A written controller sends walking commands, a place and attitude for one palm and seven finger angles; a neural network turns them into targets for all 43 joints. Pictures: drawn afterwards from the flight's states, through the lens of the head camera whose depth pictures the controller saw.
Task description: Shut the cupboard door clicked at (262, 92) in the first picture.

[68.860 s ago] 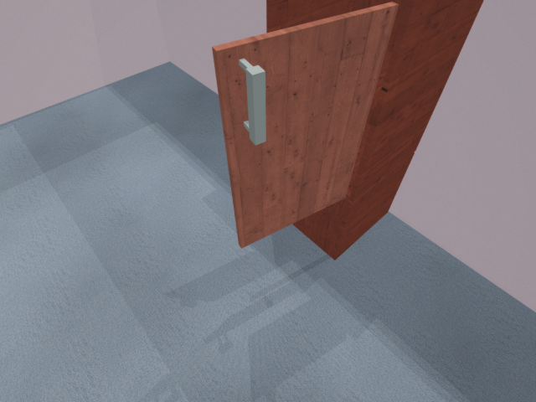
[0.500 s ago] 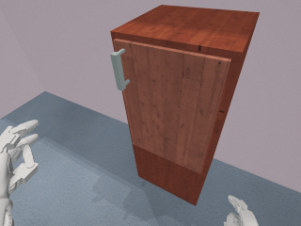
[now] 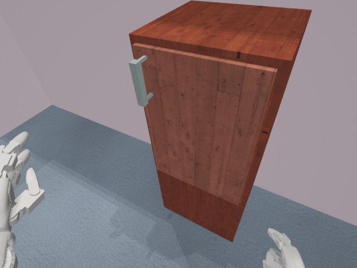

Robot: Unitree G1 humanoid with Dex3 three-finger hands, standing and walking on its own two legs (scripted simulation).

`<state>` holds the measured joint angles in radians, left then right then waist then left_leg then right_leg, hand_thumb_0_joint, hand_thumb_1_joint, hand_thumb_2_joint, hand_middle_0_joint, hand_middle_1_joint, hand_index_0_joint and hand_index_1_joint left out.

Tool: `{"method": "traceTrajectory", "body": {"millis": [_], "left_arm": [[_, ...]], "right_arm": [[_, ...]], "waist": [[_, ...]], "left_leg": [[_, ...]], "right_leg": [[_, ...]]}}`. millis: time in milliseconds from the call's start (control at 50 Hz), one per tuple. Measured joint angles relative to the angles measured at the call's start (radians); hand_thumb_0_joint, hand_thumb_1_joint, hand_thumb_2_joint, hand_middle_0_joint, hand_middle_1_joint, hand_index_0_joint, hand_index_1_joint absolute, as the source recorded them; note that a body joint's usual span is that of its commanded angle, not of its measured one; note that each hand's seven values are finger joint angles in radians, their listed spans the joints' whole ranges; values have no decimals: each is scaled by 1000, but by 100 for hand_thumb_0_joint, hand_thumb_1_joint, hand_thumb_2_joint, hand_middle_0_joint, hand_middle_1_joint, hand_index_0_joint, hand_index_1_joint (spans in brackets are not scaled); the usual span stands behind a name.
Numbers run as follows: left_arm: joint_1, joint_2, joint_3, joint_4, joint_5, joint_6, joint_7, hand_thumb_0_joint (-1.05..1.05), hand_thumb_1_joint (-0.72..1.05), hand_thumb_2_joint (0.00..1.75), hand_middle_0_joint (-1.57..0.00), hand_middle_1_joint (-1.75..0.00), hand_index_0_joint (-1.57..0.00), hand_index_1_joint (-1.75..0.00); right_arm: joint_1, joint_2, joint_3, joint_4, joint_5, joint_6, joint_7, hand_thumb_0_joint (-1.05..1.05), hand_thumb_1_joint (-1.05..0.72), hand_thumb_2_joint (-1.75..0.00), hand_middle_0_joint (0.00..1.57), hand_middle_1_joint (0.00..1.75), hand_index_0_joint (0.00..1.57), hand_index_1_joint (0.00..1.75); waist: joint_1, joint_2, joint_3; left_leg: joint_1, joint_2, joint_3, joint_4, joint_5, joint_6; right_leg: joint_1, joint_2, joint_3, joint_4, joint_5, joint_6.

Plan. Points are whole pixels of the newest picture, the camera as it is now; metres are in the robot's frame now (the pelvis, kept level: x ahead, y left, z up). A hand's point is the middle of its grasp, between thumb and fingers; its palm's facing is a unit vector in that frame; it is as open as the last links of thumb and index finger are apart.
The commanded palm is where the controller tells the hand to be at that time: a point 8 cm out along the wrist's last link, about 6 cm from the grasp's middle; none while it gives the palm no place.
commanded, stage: step back with the hand held close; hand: left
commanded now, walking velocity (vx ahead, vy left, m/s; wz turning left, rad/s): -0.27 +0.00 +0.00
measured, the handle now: (143, 81) +0.58 +0.17 +0.15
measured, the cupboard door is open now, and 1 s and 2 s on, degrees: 0 0 0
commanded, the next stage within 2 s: stop stepping back and stand still in 1.12 s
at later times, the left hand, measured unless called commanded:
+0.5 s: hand (8, 217) +0.14 +0.29 +0.16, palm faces +0.39 -0.79 -0.48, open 7.4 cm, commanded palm +0.09 +0.32 +0.17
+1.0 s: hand out of the picture +0.04 +0.34 +0.18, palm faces +0.51 -0.77 -0.38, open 7.4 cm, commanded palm -0.02 +0.36 +0.17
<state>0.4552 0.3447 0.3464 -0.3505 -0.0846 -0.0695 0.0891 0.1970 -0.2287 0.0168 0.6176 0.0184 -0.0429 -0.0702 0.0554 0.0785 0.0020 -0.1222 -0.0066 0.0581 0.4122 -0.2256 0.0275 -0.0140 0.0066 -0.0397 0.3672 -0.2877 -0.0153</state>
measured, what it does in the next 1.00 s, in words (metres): walks backwards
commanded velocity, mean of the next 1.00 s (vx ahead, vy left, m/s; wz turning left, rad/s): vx -0.30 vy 0.00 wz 0.00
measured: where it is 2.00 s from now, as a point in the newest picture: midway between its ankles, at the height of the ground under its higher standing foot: outside the picture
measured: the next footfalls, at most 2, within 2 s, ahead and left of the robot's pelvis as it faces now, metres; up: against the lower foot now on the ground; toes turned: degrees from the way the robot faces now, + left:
right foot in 1.18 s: -0.31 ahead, -0.05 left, +0.00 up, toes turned -4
left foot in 1.30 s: -0.08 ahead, +0.12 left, +0.00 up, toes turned -5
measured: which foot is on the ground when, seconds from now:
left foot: down 0.00-1.00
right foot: down 0.00-0.86, up 0.88-1.00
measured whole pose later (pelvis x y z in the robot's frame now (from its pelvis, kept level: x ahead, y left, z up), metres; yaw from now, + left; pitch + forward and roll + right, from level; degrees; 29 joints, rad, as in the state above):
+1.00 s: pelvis -0.15 +0.06 -0.02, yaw +2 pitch -1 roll -6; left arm 0.45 0.45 0.47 -0.49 -0.06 -0.23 0.15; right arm 0.24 -0.19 -0.01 0.63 0.00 -0.07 -0.07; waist -0.01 0.05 -0.02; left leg -0.48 0.02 0.05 0.52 -0.05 0.10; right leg -0.36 0.11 0.01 1.01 -0.48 0.00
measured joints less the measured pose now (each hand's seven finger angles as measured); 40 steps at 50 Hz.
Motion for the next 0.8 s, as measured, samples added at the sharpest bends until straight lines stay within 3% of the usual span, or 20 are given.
{"method": "traceTrajectory", "body": {"millis": [100, 220, 360, 460, 640, 720, 800], "left_arm": [[14, 19, 25, -10, 9, -25, 0, 2, 89, 90, -21, -30, -21, -31], [64, 37, 5, -53, 10, -20, 3, 2, 89, 90, -21, -30, -21, -31], [94, 97, 35, -105, 1, -28, 16, 2, 89, 90, -21, -30, -21, -31], [93, 105, 62, -103, 2, -48, 32, 2, 89, 90, -21, -30, -21, -31], [61, 54, 54, -75, 40, -82, 46, 2, 89, 90, -21, -30, -21, -31], [80, 53, 59, -118, 41, -102, 54, 2, 89, 90, -21, -30, -21, -31], [91, 56, 55, -176, 44, -129, 75, 2, 89, 90, -21, -30, -21, -31]], "right_arm": [[-7, -13, -6, -18, 6, 41, -1, 1, -90, -90, 20, 30, 21, 30], [-19, -27, -26, -53, 15, 93, -13, 1, -90, -90, 20, 30, 21, 30], [-11, -19, -29, -91, 21, 123, -27, 1, -90, -90, 20, 30, 20, 30], [7, -13, -22, -97, 21, 112, -28, 1, -90, -90, 20, 30, 20, 30], [61, -8, -19, -82, 15, 61, -29, 1, -90, -90, 20, 30, 21, 30], [75, 2, -20, -49, 6, 43, -18, 1, -90, -90, 20, 30, 21, 30], [79, -1, -22, -12, -5, 30, -9, 1, -90, -90, 20, 30, 21, 30]], "waist": [[-14, 11, -9], [-32, 2, -6], [-49, -22, -12], [-54, -29, -24], [-65, -27, -12], [-57, -44, -6], [-46, -57, -3]], "left_leg": [[-77, 13, -5, 50, -13, 3], [-132, 9, 14, 77, -11, 13], [-169, 6, 30, 103, 2, 25], [-200, 7, 32, 113, 25, 36], [-282, -5, -1, 165, 29, 51], [-325, -16, -11, 209, -51, 24], [-360, -22, -21, 275, -134, -6]], "right_leg": [[-60, 12, -5, 14, 6, 3], [-135, 3, 13, 72, -2, 14], [-187, -4, 27, 120, 4, 24], [-217, -3, 28, 130, 28, 30], [-286, 11, 28, 195, 9, 25], [-310, 5, 26, 195, 59, 14], [-328, 2, 25, 218, 64, 29]]}}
